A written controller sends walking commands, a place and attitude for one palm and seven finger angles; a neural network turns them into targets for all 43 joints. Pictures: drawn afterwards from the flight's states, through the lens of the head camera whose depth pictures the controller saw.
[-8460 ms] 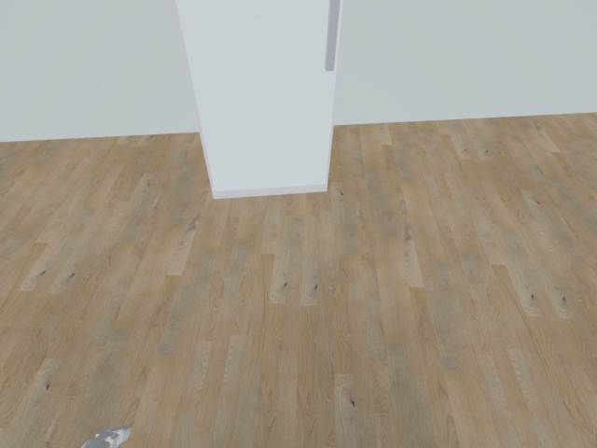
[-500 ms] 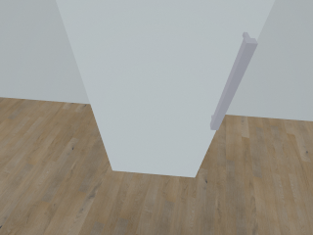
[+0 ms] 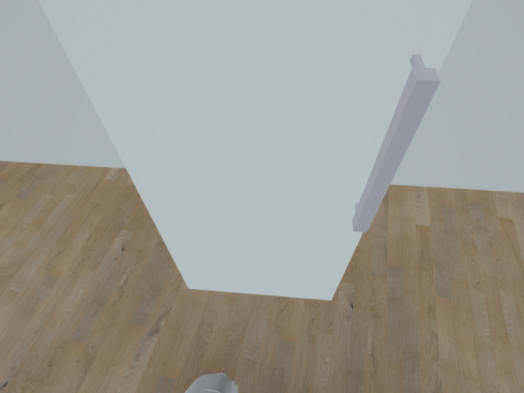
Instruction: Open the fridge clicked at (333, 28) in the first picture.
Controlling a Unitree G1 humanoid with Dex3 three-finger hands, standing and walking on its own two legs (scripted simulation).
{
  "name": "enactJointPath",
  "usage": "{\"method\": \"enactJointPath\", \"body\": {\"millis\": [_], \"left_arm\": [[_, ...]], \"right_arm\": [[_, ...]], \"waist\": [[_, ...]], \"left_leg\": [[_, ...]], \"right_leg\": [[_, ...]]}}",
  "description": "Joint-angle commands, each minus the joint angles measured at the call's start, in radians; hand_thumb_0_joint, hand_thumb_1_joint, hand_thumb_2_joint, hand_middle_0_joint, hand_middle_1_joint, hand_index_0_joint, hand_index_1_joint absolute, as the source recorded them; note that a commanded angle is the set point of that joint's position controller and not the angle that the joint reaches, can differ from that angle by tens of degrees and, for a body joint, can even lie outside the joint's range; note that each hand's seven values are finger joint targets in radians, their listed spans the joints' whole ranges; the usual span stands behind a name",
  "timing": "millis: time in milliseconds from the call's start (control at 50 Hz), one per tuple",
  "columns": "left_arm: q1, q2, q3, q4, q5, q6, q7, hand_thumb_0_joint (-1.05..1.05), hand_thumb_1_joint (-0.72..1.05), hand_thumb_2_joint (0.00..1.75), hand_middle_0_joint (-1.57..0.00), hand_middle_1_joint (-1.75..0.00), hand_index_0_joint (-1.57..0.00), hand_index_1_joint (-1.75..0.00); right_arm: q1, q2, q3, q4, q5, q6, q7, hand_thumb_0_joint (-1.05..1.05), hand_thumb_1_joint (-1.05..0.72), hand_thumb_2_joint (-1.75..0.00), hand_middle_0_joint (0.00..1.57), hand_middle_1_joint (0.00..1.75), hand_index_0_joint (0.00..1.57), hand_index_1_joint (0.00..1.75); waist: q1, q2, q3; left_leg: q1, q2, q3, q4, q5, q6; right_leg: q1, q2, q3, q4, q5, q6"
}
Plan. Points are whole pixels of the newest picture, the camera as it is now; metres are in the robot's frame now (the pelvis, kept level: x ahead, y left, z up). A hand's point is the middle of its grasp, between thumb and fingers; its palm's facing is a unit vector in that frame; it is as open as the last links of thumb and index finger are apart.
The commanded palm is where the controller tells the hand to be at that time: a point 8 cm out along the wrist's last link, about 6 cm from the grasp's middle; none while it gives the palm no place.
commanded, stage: come to a stop and stand still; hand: right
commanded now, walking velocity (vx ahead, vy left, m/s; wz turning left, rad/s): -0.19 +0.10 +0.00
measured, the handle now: (382, 160) +0.48 -0.16 +0.08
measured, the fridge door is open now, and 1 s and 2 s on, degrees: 0 0 0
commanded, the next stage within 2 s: look again from close up in 1.38 s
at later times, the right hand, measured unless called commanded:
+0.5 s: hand out of the picture +0.06 -0.18 -0.19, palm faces +0.07 +0.98 -0.20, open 7.3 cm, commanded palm none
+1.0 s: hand out of the picture -0.07 -0.15 -0.17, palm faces +0.03 +0.98 -0.17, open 7.3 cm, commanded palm none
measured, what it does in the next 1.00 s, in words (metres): steps on the spot: left foot, then right foot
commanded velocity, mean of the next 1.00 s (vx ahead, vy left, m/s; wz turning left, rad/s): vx -0.04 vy -0.03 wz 0.00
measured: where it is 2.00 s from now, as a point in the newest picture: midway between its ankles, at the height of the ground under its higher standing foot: outside the picture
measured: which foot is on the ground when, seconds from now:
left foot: up 0.00-0.10, down 0.12-0.50, up 0.52-0.76, down 0.78-1.00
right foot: down 0.00-0.14, up 0.16-0.48, down 0.50-1.00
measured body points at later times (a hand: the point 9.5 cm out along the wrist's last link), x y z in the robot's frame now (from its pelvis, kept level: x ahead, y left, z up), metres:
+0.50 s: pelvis -0.01 +0.01 -0.02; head +0.01 -0.01 +0.43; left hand +0.09 +0.25 -0.15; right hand +0.06 -0.23 -0.17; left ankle +0.08 +0.12 -0.74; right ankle -0.01 -0.11 -0.74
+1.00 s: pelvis -0.05 +0.01 +0.00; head -0.05 +0.02 +0.45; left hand -0.05 +0.23 -0.16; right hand -0.07 -0.20 -0.16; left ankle -0.06 +0.11 -0.74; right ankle -0.01 -0.11 -0.74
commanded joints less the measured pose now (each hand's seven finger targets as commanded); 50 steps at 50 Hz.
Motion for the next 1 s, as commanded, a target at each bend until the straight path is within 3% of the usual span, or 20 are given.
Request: {"method": "enactJointPath", "body": {"millis": [0, 40, 80, 100, 120, 140, 160, 220, 260, 380, 420, 440, 480, 500, 560, 680, 720, 780, 820, 980], "left_arm": [[0.05, 0.164, 0.028, -0.018, -0.003, 0.0, 0.018, 0.0, 0.9, 0.9, -0.2, -0.3, -0.2, -0.3], [0.04, 0.172, 0.044, -0.023, -0.007, 0.013, 0.018, 0.0, 0.9, 0.9, -0.2, -0.3, -0.2, -0.3], [0.048, 0.174, 0.062, -0.036, -0.019, 0.022, 0.012, 0.0, 0.9, 0.9, -0.2, -0.3, -0.2, -0.3], [0.06, 0.152, 0.067, -0.045, -0.025, 0.027, 0.007, 0.0, 0.9, 0.9, -0.2, -0.3, -0.2, -0.3], [0.084, 0.117, 0.067, -0.052, -0.03, 0.034, 0.003, 0.0, 0.9, 0.9, -0.2, -0.3, -0.2, -0.3], [0.067, 0.103, 0.076, -0.063, -0.036, 0.037, 0.006, 0.0, 0.9, 0.9, -0.2, -0.3, -0.2, -0.3], [0.001, 0.089, 0.072, -0.073, -0.036, 0.049, 0.008, 0.0, 0.9, 0.9, -0.2, -0.3, -0.2, -0.3], [-0.041, 0.076, 0.076, -0.071, -0.026, 0.074, -0.005, 0.0, 0.9, 0.9, -0.2, -0.3, -0.2, -0.3], [-0.052, 0.072, 0.075, -0.078, -0.019, 0.089, -0.018, 0.0, 0.9, 0.9, -0.2, -0.3, -0.2, -0.3], [-0.113, 0.1, 0.073, -0.133, -0.011, 0.08, -0.032, 0.0, 0.9, 0.9, -0.2, -0.3, -0.2, -0.3], [-0.061, 0.092, 0.068, -0.123, -0.015, 0.068, -0.03, 0.0, 0.9, 0.9, -0.2, -0.3, -0.2, -0.3], [-0.033, 0.114, 0.069, -0.118, -0.017, 0.061, -0.027, 0.0, 0.9, 0.9, -0.2, -0.3, -0.2, -0.3], [-0.095, 0.227, 0.083, -0.169, 0.001, 0.054, -0.02, 0.0, 0.9, 0.9, -0.2, -0.3, -0.2, -0.3], [-0.178, 0.235, 0.076, -0.201, 0.006, 0.057, -0.02, 0.0, 0.9, 0.9, -0.2, -0.3, -0.2, -0.3], [-0.27, 0.198, 0.059, -0.218, 0.002, 0.047, -0.007, 0.0, 0.9, 0.9, -0.2, -0.3, -0.2, -0.3], [-0.154, 0.208, 0.067, -0.172, -0.002, 0.044, -0.006, 0.0, 0.9, 0.9, -0.2, -0.3, -0.2, -0.3], [-0.147, 0.203, 0.065, -0.153, -0.012, 0.04, -0.009, 0.0, 0.9, 0.9, -0.2, -0.3, -0.2, -0.3], [-0.155, 0.155, 0.052, -0.15, -0.026, 0.034, -0.018, 0.0, 0.9, 0.9, -0.2, -0.3, -0.2, -0.3], [-0.15, 0.157, 0.053, -0.124, -0.019, 0.043, -0.018, 0.0, 0.9, 0.9, -0.2, -0.3, -0.2, -0.3], [-0.116, 0.14, 0.037, -0.053, -0.013, 0.059, -0.024, 0.0, 0.9, 0.9, -0.2, -0.3, -0.2, -0.3]], "right_arm": [[-0.008, -0.001, 0.005, -0.07, 0.015, -0.021, -0.003, 0.0, -0.9, -0.9, 0.2, 0.3, 0.2, 0.3], [0.013, -0.031, -0.005, -0.073, 0.012, -0.023, -0.006, 0.0, -0.9, -0.9, 0.2, 0.3, 0.2, 0.3], [0.087, -0.089, -0.02, -0.06, 0.007, -0.037, -0.011, 0.0, -0.9, -0.9, 0.2, 0.3, 0.2, 0.3], [0.126, -0.141, -0.03, -0.053, 0.003, -0.043, -0.02, 0.0, -0.9, -0.9, 0.2, 0.3, 0.2, 0.3], [0.155, -0.19, -0.04, -0.045, 0.004, -0.048, -0.027, 0.0, -0.9, -0.9, 0.2, 0.3, 0.2, 0.3], [0.183, -0.206, -0.039, -0.04, 0.005, -0.048, -0.027, 0.0, -0.9, -0.9, 0.2, 0.3, 0.2, 0.3], [0.15, -0.182, -0.036, -0.051, 0.006, -0.048, -0.032, 0.0, -0.9, -0.9, 0.2, 0.3, 0.2, 0.3], [0.007, -0.143, -0.031, -0.102, 0.0, -0.027, -0.04, 0.0, -0.9, -0.9, 0.2, 0.3, 0.2, 0.3], [-0.021, -0.158, -0.035, -0.128, -0.003, -0.02, -0.035, 0.0, -0.9, -0.9, 0.2, 0.3, 0.2, 0.3], [-0.023, -0.187, -0.049, -0.158, -0.013, -0.006, -0.025, 0.0, -0.9, -0.9, 0.2, 0.3, 0.2, 0.3], [-0.042, -0.177, -0.045, -0.163, -0.006, -0.001, -0.024, 0.0, -0.9, -0.9, 0.2, 0.3, 0.2, 0.3], [-0.045, -0.157, -0.041, -0.17, 0.0, 0.005, -0.021, 0.0, -0.9, -0.9, 0.2, 0.3, 0.2, 0.3], [-0.04, -0.066, -0.021, -0.194, 0.015, 0.018, -0.013, 0.0, -0.9, -0.9, 0.2, 0.3, 0.2, 0.3], [-0.055, -0.08, -0.021, -0.189, 0.009, 0.021, -0.014, 0.0, -0.9, -0.9, 0.2, 0.3, 0.2, 0.3], [0.021, -0.067, -0.02, -0.13, -0.004, 0.028, -0.007, 0.0, -0.9, -0.9, 0.2, 0.3, 0.2, 0.3], [0.042, -0.033, 0.005, -0.108, 0.004, -0.003, -0.008, 0.0, -0.9, -0.9, 0.2, 0.3, 0.2, 0.3], [0.094, -0.046, 0.009, -0.078, 0.006, -0.02, -0.013, 0.0, -0.9, -0.9, 0.2, 0.3, 0.2, 0.3], [0.111, -0.111, 0.015, -0.049, 0.009, -0.037, -0.019, 0.0, -0.9, -0.9, 0.2, 0.3, 0.2, 0.3], [0.092, -0.09, 0.02, -0.039, 0.01, -0.044, -0.02, 0.0, -0.9, -0.9, 0.2, 0.3, 0.2, 0.3], [0.101, -0.076, 0.029, -0.018, 0.014, -0.026, -0.019, 0.0, -0.9, -0.9, 0.2, 0.3, 0.2, 0.3]], "waist": [[-0.02, -0.178, -0.013], [-0.034, -0.164, -0.037], [-0.066, -0.08, -0.097], [-0.072, 0.036, -0.16], [-0.07, 0.14, -0.218], [-0.078, 0.174, -0.245], [-0.084, 0.23, -0.218], [-0.042, 0.116, -0.126], [-0.026, 0.127, -0.114], [-0.04, 0.137, -0.099], [-0.005, 0.13, -0.095], [0.008, 0.066, -0.096], [-0.007, -0.312, -0.014], [-0.021, -0.262, 0.023], [-0.072, -0.175, 0.027], [-0.027, -0.111, -0.059], [-0.045, -0.083, -0.101], [-0.019, 0.054, -0.112], [-0.014, 0.157, -0.121], [-0.019, 0.011, 0.069]], "left_leg": [[0.044, -0.007, 0.007, -0.211, 0.112, -0.015], [0.115, -0.013, 0.014, -0.361, 0.187, -0.016], [0.291, 0.009, -0.005, -0.495, 0.483, -0.014], [0.428, 0.127, -0.129, -0.422, 0.859, 0.033], [0.552, 0.301, -0.271, -0.388, 1.286, 0.142], [0.539, 0.408, -0.295, -0.431, 1.428, 0.235], [0.455, 0.388, -0.315, -0.465, 1.323, 0.261], [0.281, 0.302, -0.225, -0.529, 0.945, 0.212], [0.166, 0.27, -0.195, -0.583, 0.701, 0.178], [0.116, 0.237, -0.254, -0.634, 0.26, 0.159], [0.038, 0.187, -0.226, -0.592, 0.135, 0.11], [0.004, 0.146, -0.19, -0.54, 0.08, 0.07], [-0.041, -0.015, -0.036, -0.307, -0.066, -0.029], [0.042, -0.013, -0.06, -0.187, -0.072, -0.028], [0.107, -0.014, -0.103, -0.045, 0.036, -0.026], [0.132, 0.0, -0.063, -0.367, -0.015, -0.046], [0.246, 0.005, -0.073, -0.585, 0.177, -0.046], [0.298, 0.14, -0.204, -0.594, 0.436, 0.02], [0.264, 0.103, -0.189, -0.588, 0.407, 0.022], [0.099, 0.061, -0.192, -0.68, -0.038, 0.015]], "right_leg": [[0.026, -0.213, 0.099, -0.035, 0.986, -0.102], [0.041, -0.214, 0.1, 0.026, 0.954, -0.084], [-0.016, -0.174, 0.094, 0.137, 0.787, -0.039], [-0.139, -0.117, 0.067, 0.241, 0.53, -0.005], [-0.276, -0.014, 0.024, 0.382, 0.077, 0.031], [-0.287, 0.03, 0.042, 0.55, -0.309, 0.036], [-0.299, 0.002, 0.096, 0.638, -0.351, 0.034], [-0.315, -0.017, 0.094, 0.69, -0.251, 0.046], [-0.275, -0.009, 0.064, 0.66, -0.179, 0.057], [-0.207, 0.004, 0.023, 0.373, -0.101, 0.057], [-0.055, 0.015, 0.006, 0.134, 0.016, 0.049], [0.016, 0.002, 0.018, 0.027, 0.06, 0.043], [-0.152, -0.278, 0.366, -0.205, -0.005, -0.067], [-0.308, -0.323, 0.388, -0.241, 0.001, -0.133], [-0.342, -0.222, 0.24, -0.203, 0.085, -0.118], [-0.067, -0.215, 0.234, -0.11, 0.326, -0.138], [-0.054, -0.168, 0.195, -0.024, 0.391, -0.09], [-0.106, -0.066, 0.106, 0.006, 0.224, 0.001], [-0.063, -0.072, 0.096, 0.011, 0.218, 0.011], [-0.118, -0.072, 0.11, -0.052, 0.048, 0.016]]}}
